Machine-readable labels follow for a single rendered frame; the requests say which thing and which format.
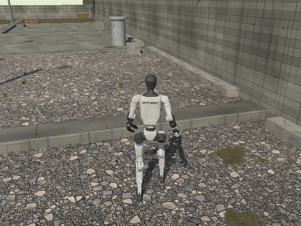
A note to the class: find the right robot thigh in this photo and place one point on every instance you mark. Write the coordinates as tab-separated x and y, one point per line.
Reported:
161	139

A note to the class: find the left robot upper arm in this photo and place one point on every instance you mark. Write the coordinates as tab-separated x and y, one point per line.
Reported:
133	106

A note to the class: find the robot left hand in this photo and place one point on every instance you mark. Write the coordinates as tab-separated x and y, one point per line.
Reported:
134	126

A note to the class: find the left robot forearm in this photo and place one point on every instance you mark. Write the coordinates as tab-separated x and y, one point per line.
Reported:
129	121

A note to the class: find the right robot upper arm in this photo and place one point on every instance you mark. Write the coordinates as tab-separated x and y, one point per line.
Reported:
167	107

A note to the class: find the robot right hand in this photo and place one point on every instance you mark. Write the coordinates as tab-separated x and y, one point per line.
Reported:
179	140

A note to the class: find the right robot forearm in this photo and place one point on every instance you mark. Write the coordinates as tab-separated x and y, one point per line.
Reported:
174	127

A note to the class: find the robot right shin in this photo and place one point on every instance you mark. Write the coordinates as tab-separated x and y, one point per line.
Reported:
161	163

